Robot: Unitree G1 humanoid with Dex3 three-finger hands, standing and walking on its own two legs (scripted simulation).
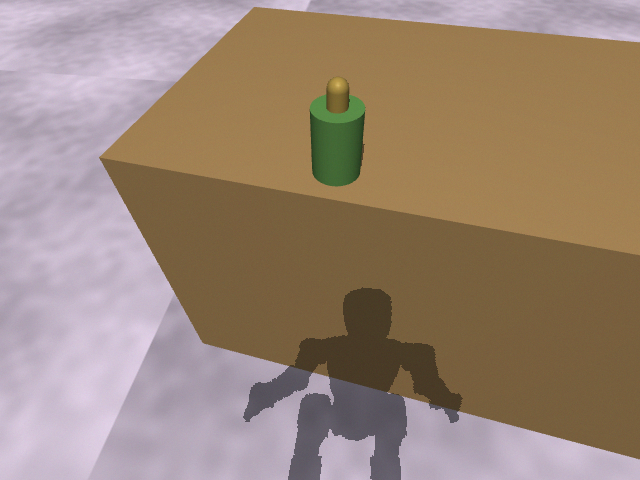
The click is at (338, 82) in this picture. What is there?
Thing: necked bottle
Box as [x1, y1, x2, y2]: [310, 77, 364, 185]
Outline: 334,77 327,84 326,94 316,98 310,105 312,172 315,178 320,182 329,185 343,185 353,181 359,174 364,105 358,98 348,94 348,84 343,78
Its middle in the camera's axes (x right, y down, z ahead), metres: +0.03 -0.19 +0.64
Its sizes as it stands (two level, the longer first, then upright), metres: 0.088 0.088 0.174
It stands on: a support 0.80 m high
